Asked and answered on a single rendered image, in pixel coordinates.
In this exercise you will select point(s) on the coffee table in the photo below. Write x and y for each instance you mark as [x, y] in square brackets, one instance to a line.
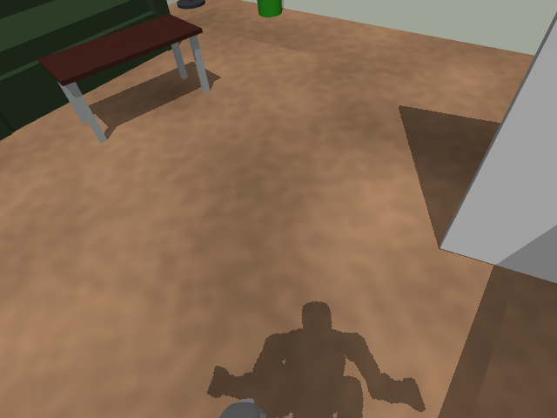
[84, 60]

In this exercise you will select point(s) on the sofa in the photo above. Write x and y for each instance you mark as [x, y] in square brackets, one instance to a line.
[31, 29]

